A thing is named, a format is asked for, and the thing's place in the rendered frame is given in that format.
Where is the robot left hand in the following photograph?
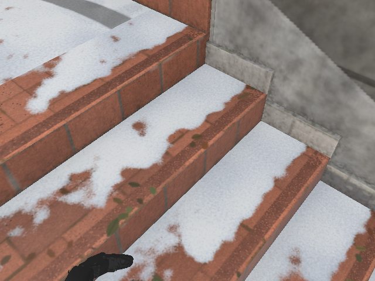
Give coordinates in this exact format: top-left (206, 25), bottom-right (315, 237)
top-left (65, 252), bottom-right (134, 281)

